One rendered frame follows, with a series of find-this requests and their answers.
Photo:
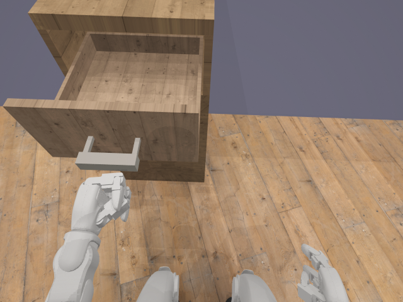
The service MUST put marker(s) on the robot thigh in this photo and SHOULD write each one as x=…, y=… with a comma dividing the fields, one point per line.
x=250, y=288
x=162, y=286

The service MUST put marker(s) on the robot left thigh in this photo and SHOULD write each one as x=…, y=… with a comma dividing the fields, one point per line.
x=162, y=286

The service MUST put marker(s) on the drawer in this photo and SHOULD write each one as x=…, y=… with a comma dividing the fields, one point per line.
x=123, y=86

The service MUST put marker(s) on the right robot hand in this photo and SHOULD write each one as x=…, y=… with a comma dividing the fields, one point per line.
x=327, y=284

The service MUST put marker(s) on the handle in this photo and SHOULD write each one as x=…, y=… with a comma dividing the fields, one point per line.
x=88, y=160

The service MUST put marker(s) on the left robot hand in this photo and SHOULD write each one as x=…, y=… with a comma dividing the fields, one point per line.
x=109, y=192

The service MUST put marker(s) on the cabinet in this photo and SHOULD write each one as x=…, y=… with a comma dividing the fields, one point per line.
x=63, y=24

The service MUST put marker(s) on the left robot forearm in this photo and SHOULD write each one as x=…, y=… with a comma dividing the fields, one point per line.
x=74, y=266

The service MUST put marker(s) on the robot right thigh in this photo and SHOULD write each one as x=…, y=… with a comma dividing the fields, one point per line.
x=250, y=288

